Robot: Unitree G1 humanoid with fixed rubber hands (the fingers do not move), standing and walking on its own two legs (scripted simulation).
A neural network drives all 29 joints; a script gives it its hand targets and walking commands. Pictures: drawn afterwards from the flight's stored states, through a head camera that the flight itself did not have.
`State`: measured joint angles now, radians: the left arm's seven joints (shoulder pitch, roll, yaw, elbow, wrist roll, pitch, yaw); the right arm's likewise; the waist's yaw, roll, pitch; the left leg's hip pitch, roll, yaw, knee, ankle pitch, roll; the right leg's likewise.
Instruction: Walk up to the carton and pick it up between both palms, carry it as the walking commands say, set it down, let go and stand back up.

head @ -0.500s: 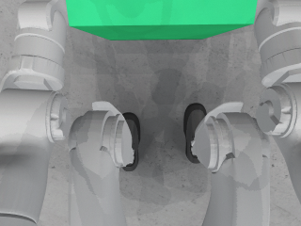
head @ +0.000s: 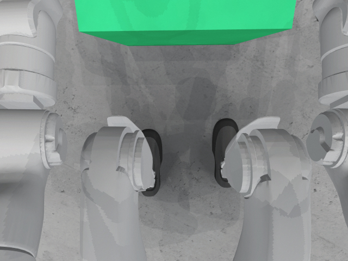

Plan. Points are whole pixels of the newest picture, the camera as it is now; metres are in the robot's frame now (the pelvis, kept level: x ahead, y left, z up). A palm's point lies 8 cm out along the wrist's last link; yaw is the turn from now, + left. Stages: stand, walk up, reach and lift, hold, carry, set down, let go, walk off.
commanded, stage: set down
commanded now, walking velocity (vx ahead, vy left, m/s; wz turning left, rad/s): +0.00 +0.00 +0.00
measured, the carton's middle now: out of the picture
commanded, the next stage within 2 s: let go in 1.12 s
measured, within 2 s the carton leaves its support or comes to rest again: neither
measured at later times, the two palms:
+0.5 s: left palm out of the picture +0.56 +0.22 -0.01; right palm out of the picture +0.55 -0.21 -0.02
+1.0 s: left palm out of the picture +0.57 +0.23 +0.14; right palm out of the picture +0.55 -0.22 +0.13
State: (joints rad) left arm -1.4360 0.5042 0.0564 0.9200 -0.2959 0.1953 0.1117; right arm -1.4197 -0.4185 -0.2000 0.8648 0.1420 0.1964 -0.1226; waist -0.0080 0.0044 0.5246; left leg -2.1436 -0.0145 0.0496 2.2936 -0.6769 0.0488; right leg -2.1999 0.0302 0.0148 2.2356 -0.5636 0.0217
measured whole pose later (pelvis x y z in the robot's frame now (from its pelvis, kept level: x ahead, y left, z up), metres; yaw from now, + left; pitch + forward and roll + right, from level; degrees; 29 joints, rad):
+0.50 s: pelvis +0.00 +0.00 +0.12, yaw +0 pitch +32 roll +0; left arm -1.39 0.56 0.14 0.66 -0.26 0.42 0.08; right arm -1.34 -0.42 -0.20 0.52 0.16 0.43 -0.12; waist -0.01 0.00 0.53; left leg -1.85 -0.02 0.03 1.90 -0.61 0.03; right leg -1.90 0.03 0.01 1.85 -0.51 0.02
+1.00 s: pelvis -0.01 -0.01 +0.23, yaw -1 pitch +29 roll +0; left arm -1.40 0.61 0.15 0.64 -0.28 0.49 0.04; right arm -1.35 -0.42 -0.20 0.49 0.16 0.53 -0.12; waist -0.01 0.00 0.53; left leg -1.50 -0.02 0.01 1.46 -0.45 0.02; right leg -1.54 0.03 0.02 1.41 -0.37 0.01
